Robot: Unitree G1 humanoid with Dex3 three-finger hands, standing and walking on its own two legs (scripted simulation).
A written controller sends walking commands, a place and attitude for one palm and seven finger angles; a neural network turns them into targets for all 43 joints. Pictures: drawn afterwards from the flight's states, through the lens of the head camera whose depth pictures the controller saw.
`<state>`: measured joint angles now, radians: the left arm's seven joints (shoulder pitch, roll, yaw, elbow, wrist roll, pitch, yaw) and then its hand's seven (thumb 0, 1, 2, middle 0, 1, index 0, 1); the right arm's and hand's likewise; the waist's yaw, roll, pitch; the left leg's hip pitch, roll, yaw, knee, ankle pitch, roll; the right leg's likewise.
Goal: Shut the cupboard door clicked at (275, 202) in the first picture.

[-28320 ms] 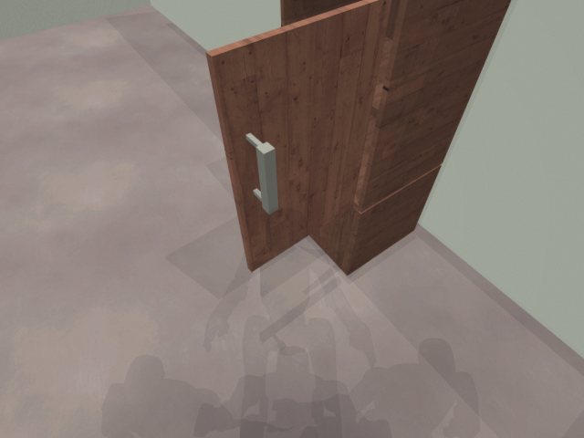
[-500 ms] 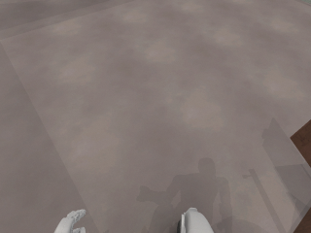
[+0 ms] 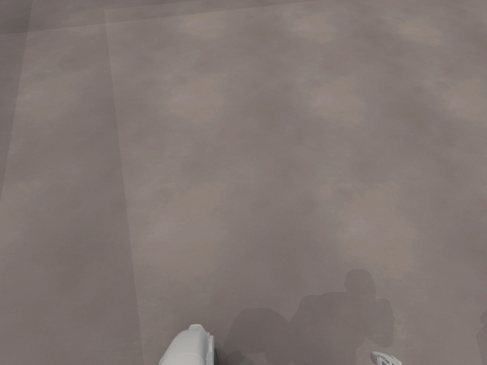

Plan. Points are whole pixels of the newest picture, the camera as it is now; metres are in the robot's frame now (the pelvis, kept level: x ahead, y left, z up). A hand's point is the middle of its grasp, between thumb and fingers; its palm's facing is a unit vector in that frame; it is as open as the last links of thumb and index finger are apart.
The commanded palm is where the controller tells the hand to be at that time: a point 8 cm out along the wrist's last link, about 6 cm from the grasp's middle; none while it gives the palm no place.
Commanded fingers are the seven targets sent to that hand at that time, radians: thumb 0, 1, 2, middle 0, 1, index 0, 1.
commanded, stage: turn to face it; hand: left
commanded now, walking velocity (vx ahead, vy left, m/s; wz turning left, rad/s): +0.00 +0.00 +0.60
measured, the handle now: out of the picture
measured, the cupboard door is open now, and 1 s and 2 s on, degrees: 62 62 62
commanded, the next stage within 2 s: none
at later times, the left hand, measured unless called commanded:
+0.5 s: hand (133, 352) +0.15 +0.21 -0.17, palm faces -0.01 -0.98 -0.20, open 7.4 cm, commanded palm none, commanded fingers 0.00 0.90 0.90 -0.20 -0.30 -0.20 -0.30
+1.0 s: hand (148, 296) +0.25 +0.21 -0.18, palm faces -0.26 -0.94 -0.21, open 7.4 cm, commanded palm none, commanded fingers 0.00 0.90 0.90 -0.20 -0.30 -0.20 -0.30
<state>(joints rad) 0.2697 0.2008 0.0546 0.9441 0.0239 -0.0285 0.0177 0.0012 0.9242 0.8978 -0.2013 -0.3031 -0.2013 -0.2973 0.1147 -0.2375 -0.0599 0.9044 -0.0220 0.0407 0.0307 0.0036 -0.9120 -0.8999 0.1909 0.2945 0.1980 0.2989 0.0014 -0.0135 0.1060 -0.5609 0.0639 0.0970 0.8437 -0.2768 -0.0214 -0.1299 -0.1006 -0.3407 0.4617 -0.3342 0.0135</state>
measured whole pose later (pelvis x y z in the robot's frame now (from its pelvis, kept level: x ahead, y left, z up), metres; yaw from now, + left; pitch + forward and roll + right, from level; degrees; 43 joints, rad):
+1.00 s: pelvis +0.13 +0.03 -0.01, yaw -20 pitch +2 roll -1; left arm 0.23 0.23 0.08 0.92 0.01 0.06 0.00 0.01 0.91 0.90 -0.20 -0.30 -0.20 -0.30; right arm 0.14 -0.22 -0.04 0.88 -0.01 0.02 -0.03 0.01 -0.91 -0.90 0.20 0.30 0.20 0.30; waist 0.02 -0.04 0.06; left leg -0.34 0.03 0.02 0.59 -0.27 -0.02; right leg -0.30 0.05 0.14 0.63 -0.38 0.02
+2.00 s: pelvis +0.15 +0.05 +0.01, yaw -55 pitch +0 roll -3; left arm 0.21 0.28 0.10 0.92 0.02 0.09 -0.03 0.01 0.91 0.90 -0.20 -0.30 -0.20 -0.30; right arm 0.17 -0.18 0.00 0.85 -0.03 0.01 -0.04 0.00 -0.90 -0.90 0.20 0.30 0.21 0.30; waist 0.04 -0.05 0.08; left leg -0.25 0.07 0.12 0.52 -0.28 0.03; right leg -0.50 0.03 0.02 1.12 -0.46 0.06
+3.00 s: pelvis +0.16 +0.03 +0.01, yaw -88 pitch +1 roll -2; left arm 0.19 0.28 0.09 0.92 0.02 0.08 -0.03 0.01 0.91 0.90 -0.20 -0.30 -0.20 -0.30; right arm 0.19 -0.20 0.00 0.87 -0.03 0.02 -0.04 0.00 -0.90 -0.90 0.20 0.30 0.21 0.30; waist 0.02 -0.03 0.08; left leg -0.25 0.08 0.11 0.49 -0.27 0.01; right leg -0.48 0.01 0.01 1.06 -0.46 0.05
